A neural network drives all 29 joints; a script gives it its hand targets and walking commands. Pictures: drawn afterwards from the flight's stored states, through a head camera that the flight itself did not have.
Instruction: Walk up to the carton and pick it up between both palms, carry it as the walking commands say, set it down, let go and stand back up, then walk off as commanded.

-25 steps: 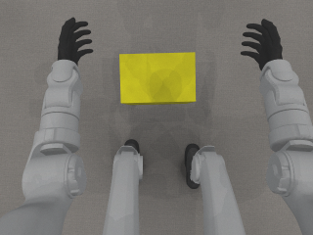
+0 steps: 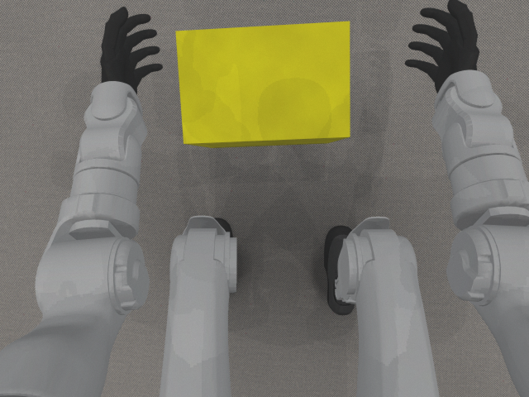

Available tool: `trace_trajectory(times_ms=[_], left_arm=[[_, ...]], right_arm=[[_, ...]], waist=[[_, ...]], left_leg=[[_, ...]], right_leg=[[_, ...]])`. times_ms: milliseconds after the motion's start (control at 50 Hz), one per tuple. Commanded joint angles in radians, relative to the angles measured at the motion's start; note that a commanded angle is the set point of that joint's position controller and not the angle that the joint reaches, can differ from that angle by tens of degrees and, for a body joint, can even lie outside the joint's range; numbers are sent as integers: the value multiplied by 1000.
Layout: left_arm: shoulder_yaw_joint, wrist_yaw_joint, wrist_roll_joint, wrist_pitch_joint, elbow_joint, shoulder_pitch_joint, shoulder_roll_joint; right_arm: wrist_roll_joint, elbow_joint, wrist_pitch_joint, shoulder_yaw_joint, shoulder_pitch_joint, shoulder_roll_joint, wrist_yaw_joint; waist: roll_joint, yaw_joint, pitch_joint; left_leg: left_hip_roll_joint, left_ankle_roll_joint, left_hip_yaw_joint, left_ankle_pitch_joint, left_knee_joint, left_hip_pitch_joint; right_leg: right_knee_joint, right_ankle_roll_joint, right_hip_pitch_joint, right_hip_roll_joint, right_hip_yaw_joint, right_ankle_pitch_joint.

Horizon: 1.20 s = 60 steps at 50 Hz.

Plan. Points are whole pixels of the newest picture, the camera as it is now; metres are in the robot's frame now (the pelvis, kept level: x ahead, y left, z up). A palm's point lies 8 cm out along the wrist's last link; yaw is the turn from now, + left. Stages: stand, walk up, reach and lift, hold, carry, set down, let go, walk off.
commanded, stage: reach and lift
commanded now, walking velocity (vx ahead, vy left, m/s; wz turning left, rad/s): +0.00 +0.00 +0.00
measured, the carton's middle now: (266, 98) +0.51 +0.05 -0.35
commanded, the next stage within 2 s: none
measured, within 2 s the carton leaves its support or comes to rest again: neither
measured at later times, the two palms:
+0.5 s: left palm (153, 93) +0.50 +0.22 -0.26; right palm (408, 89) +0.51 -0.18 -0.27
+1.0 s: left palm (158, 94) +0.50 +0.22 -0.26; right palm (394, 86) +0.51 -0.16 -0.27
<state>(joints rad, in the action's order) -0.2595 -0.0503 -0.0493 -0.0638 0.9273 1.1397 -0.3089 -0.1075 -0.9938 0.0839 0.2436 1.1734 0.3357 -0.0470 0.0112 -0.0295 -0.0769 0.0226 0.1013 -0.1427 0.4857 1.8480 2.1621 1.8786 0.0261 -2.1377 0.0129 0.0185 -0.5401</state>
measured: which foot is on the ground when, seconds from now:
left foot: down 0.00-1.00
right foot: down 0.00-1.00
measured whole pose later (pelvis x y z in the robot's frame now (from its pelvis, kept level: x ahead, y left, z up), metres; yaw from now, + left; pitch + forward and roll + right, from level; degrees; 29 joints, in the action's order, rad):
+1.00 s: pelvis -0.02 +0.00 -0.07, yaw +0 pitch +38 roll -1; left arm -0.10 -0.11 -0.20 0.00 1.05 1.34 -0.37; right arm -0.22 -1.10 0.02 0.07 1.38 0.37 -0.08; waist 0.01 -0.04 -0.37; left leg 0.02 0.12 -0.14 0.49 2.08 2.26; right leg 2.11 0.04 -2.23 0.01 0.02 -0.56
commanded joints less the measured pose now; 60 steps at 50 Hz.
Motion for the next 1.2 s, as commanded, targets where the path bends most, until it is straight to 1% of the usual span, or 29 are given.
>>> trace_trajectory(times_ms=[0, 20, 60, 80, 100, 120, 140, 180, 200, 260, 280, 300, 460, 600, 640, 720, 760, 860, 880, 900, 920, 940, 1000, 1020, 1040, 1080, 1100, 1140, 1180], left_arm=[[45, -28, -110, 32, -1, 312, -188], [38, -32, -101, 39, -79, 349, -203], [34, -38, -92, 43, -12, 327, -207], [34, -41, -92, 48, -66, 349, -221], [51, -37, -95, 43, 74, 311, -197], [62, -39, -106, 50, -47, 350, -208], [59, -39, -102, 50, 54, 353, -218], [57, -44, -106, 56, 35, 376, -221], [70, -46, -101, 58, 0, 392, -229], [97, -46, -131, 63, 44, 409, -228], [78, -47, -120, 70, 48, 413, -237], [91, -46, -129, 68, 59, 427, -247], [145, -50, -197, 71, 7, 453, -196], [138, -42, -186, 72, 99, 409, -194], [137, -40, -196, 75, 74, 455, -192], [168, -44, -207, 79, 55, 478, -168], [172, -43, -209, 76, 65, 486, -155], [221, -40, -224, 82, 58, 495, -92], [228, -39, -233, 80, 76, 502, -70], [231, -37, -238, 84, 65, 517, -78], [238, -39, -239, 83, 69, 515, -74], [250, -39, -241, 83, 63, 539, -56], [263, -42, -248, 87, 60, 555, -19], [262, -41, -244, 87, 77, 545, -14], [271, -41, -255, 88, 58, 550, -10], [277, -37, -252, 91, 72, 560, 25], [286, -34, -257, 93, 53, 570, 41], [284, -32, -255, 92, 84, 562, 62], [284, -24, -243, 86, 106, 563, 106]], right_arm=[[-59, 59, -54, -98, 374, 183, -22], [-62, 116, -55, -101, 386, 174, -27], [-60, 53, -62, -94, 385, 180, -25], [-68, 110, -62, -103, 396, 180, -28], [-63, -15, -59, -111, 380, 184, -25], [-69, 82, -64, -103, 390, 174, -29], [-70, 10, -65, -116, 402, 178, -25], [-74, 2, -75, -105, 416, 208, -30], [-83, 52, -79, -105, 438, 206, -29], [-80, 5, -86, -119, 462, 232, -33], [-77, -7, -89, -112, 467, 233, -32], [-95, -6, -91, -124, 473, 230, -30], [-128, 42, -103, -168, 499, 257, -51], [-131, 7, -96, -188, 480, 197, -41], [-126, 20, -97, -190, 505, 199, -43], [-152, 45, -99, -221, 542, 169, -46], [-147, -12, -93, -224, 516, 139, -42], [-160, -15, -95, -258, 523, 76, -37], [-151, -16, -98, -259, 531, 85, -41], [-161, 24, -100, -276, 559, 62, -41], [-150, -12, -98, -257, 536, 72, -43], [-162, 7, -99, -284, 559, 35, -42], [-157, 26, -111, -270, 568, 39, -49], [-157, -20, -105, -267, 546, 19, -47], [-138, -15, -108, -253, 539, 32, -52], [-136, -37, -106, -265, 544, -14, -45], [-129, -29, -110, -253, 543, -22, -46], [-125, -14, -114, -261, 569, -39, -44], [-113, -54, -116, -256, 544, -56, -44]], waist=[[-50, -5, 982], [-29, -21, 1013], [-27, -19, 929], [-13, -30, 1010], [-16, -25, 870], [-18, -9, 984], [-18, -16, 906], [-11, -8, 907], [-2, -20, 964], [-3, 8, 888], [9, -14, 877], [3, -1, 879], [12, 14, 1073], [1, 1, 969], [-19, 4, 963], [8, 2, 1025], [-5, 1, 979], [1, 8, 992], [0, 32, 1001], [-6, 14, 1019], [-1, 32, 1011], [-2, 22, 1036], [20, 46, 1039], [25, 36, 1029], [9, 62, 1020], [27, 42, 988], [25, 62, 999], [16, 46, 1009], [22, 62, 975]], left_leg=[[-6, -46, 250, -189, 16, -404], [-7, -42, 250, -205, 10, -431], [-11, -41, 240, -183, 35, -376], [-11, -39, 250, -212, 40, -442], [-15, -41, 244, -143, 49, -367], [-18, -42, 238, -206, 54, -436], [-17, -40, 239, -190, 76, -402], [-23, -39, 233, -172, 92, -394], [-20, -40, 229, -222, 99, -457], [-28, -32, 224, -183, 127, -388], [-27, -34, 220, -184, 129, -395], [-34, -35, 221, -193, 138, -412], [-30, -30, 233, -287, 185, -504], [-27, -35, 231, -267, 175, -432], [-21, -38, 227, -266, 171, -425], [-22, -35, 236, -275, 182, -467], [-15, -37, 233, -249, 168, -451], [-8, -37, 229, -262, 169, -454], [-8, -35, 231, -253, 174, -463], [-4, -39, 236, -267, 175, -478], [-1, -34, 236, -261, 179, -457], [-2, -34, 233, -274, 174, -479], [6, -29, 232, -286, 179, -475], [8, -30, 235, -266, 175, -486], [7, -28, 230, -269, 176, -477], [19, -25, 234, -249, 168, -462], [17, -27, 230, -259, 168, -463], [23, -25, 229, -260, 165, -459], [26, -24, 228, -258, 167, -456]], right_leg=[[-40, 34, 511, 20, -57, 258], [-45, 31, 521, 17, -42, 272], [-11, 31, 450, 16, -51, 248], [-14, 33, 512, 14, -41, 272], [5, 31, 419, 11, -52, 203], [4, 34, 472, 13, -47, 263], [17, 35, 420, 12, -51, 230], [36, 30, 420, 6, -43, 227], [48, 32, 421, 10, -50, 258], [71, 29, 408, 1, -48, 229], [85, 30, 379, -5, -49, 225], [85, 32, 385, -6, -50, 230], [120, 24, 523, -7, -55, 308], [108, 31, 477, 1, -52, 296], [107, 32, 471, 4, -55, 294], [104, 29, 513, 7, -48, 305], [106, 28, 483, 10, -56, 282], [106, 28, 487, 19, -51, 298], [101, 26, 496, 19, -51, 290], [97, 30, 521, 19, -50, 305], [108, 27, 503, 23, -53, 304], [106, 29, 523, 24, -56, 318], [112, 25, 518, 30, -60, 339], [109, 25, 510, 29, -60, 318], [110, 28, 488, 30, -65, 315], [99, 22, 477, 30, -59, 293], [97, 21, 491, 34, -60, 310], [101, 20, 509, 36, -63, 314], [98, 19, 491, 42, -66, 305]])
